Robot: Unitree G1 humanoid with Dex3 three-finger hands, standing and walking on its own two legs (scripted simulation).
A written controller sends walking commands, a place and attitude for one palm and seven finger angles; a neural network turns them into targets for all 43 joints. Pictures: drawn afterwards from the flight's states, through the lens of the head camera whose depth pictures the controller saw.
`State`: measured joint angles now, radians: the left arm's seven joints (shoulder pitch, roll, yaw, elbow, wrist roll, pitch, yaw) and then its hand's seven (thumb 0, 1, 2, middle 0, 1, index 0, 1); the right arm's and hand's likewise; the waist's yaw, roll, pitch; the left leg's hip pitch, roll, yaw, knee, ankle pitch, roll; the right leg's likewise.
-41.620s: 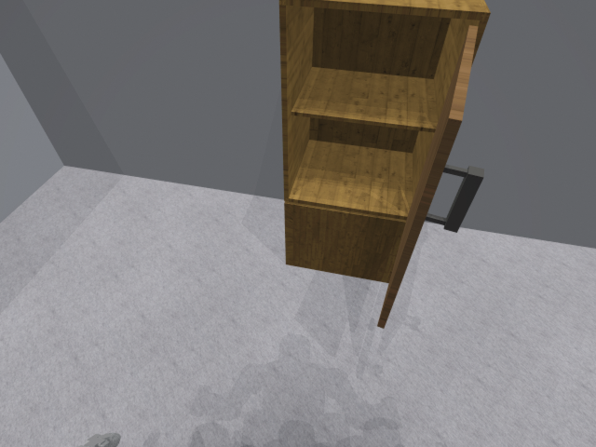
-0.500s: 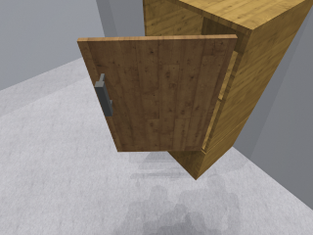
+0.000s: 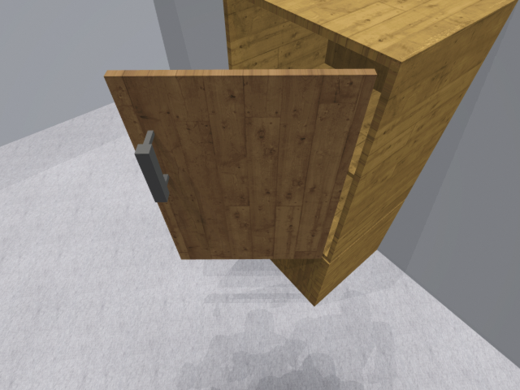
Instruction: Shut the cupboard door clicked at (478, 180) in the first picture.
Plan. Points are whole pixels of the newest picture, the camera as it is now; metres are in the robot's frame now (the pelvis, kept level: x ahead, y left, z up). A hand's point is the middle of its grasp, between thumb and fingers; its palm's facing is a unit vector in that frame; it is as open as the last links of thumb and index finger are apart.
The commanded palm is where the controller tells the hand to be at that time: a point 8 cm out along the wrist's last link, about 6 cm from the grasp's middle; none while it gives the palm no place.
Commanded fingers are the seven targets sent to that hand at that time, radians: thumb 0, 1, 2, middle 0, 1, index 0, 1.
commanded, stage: raise the hand and make a fist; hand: left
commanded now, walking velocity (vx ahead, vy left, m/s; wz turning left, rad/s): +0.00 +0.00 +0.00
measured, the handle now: (156, 167) +0.48 +0.23 +0.05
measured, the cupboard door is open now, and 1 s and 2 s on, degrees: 51 51 51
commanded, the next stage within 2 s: bring the fist close to the handle in 1.94 s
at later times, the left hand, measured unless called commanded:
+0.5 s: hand out of the picture +0.09 +0.20 -0.05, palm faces +0.13 -0.99 -0.04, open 5.9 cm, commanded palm +0.09 +0.25 -0.03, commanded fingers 0.00 0.90 0.90 -0.64 -0.78 -0.64 -0.78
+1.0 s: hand (96, 378) +0.14 +0.23 +0.01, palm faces +0.05 -1.00 -0.06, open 3.6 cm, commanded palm +0.11 +0.28 +0.01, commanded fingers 0.00 0.90 0.90 -1.10 -1.28 -1.10 -1.28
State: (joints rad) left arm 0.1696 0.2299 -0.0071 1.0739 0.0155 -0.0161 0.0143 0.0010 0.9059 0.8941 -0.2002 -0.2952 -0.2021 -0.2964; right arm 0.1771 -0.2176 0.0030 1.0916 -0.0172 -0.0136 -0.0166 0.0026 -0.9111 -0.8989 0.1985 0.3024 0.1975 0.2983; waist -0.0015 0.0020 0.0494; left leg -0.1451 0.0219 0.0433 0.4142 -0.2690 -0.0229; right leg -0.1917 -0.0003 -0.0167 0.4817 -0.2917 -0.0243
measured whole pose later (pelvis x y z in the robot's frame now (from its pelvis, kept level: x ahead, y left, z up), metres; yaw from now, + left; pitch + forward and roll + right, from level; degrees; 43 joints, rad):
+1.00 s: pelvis -0.07 +0.04 -0.07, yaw +4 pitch +9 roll -3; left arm 0.42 0.24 0.11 -0.15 -0.24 -0.33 -0.19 0.01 0.90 0.90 -0.92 -1.08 -0.92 -1.09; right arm 0.32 -0.26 0.03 0.54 0.01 -0.28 -0.06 0.01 -0.90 -0.90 0.20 0.30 0.20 0.30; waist 0.00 0.03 -0.09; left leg -0.76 -0.01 -0.03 1.07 -0.46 0.03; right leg -0.72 -0.02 -0.05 1.01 -0.44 0.02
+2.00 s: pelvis -0.04 +0.00 -0.04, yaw +4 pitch +5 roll +0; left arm 0.33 0.25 0.17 -0.08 -0.30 -0.21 -0.28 0.01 0.90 0.90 -1.30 -1.50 -1.30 -1.50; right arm 0.27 -0.27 0.03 0.54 0.04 -0.23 -0.07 0.01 -0.91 -0.90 0.20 0.30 0.20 0.30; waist 0.02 0.05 -0.07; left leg -0.53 0.01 -0.04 0.85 -0.41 -0.02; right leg -0.51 0.00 -0.06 0.84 -0.42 -0.03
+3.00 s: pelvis -0.04 +0.02 -0.04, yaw +2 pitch +10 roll +0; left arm -0.54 0.25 0.18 0.71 -0.16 -0.21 -0.11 0.01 0.90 0.90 -1.30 -1.50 -1.30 -1.50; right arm 0.29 -0.25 0.02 0.65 0.03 -0.11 -0.04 0.01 -0.91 -0.90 0.20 0.30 0.20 0.30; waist -0.05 0.03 -0.07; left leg -0.60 0.00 0.00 0.82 -0.39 0.00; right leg -0.59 -0.01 -0.02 0.82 -0.39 -0.01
